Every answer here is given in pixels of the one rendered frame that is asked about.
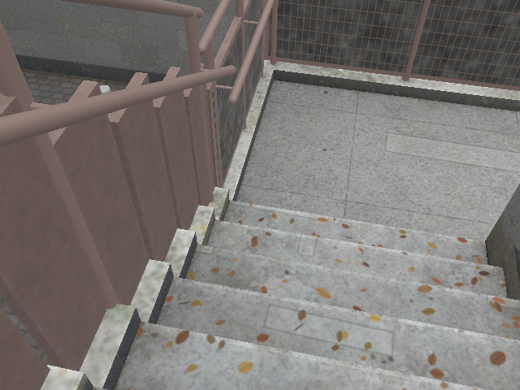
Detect stairs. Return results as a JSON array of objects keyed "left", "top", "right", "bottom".
[{"left": 93, "top": 201, "right": 520, "bottom": 390}]

